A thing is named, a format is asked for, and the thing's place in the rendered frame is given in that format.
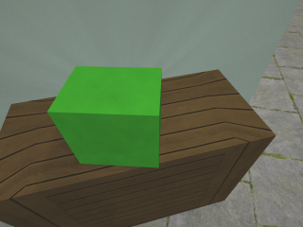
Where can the pedestal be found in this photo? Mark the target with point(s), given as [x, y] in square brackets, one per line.
[209, 138]

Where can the carton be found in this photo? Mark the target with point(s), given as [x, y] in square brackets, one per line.
[111, 116]

